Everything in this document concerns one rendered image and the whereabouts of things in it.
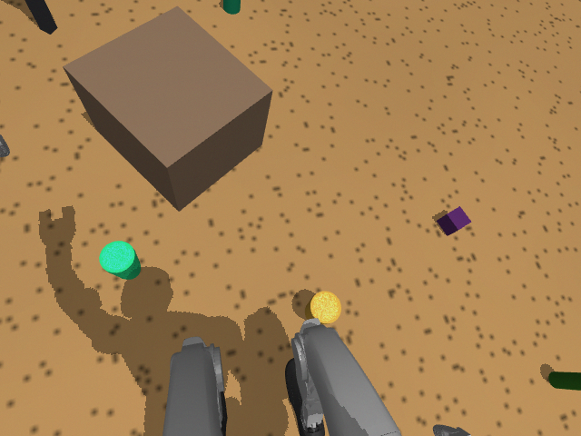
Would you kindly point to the right robot foot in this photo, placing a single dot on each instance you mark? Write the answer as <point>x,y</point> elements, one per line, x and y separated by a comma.
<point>296,402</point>

